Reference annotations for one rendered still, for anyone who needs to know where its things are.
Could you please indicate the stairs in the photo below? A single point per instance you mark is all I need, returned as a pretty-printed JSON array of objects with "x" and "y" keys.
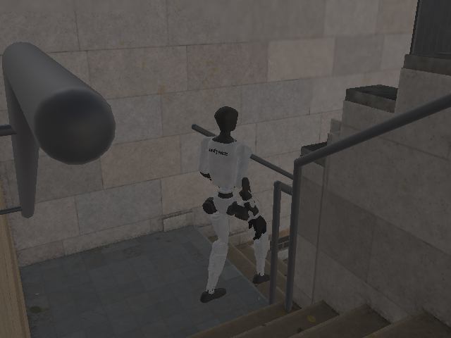
[
  {"x": 243, "y": 258},
  {"x": 319, "y": 320}
]

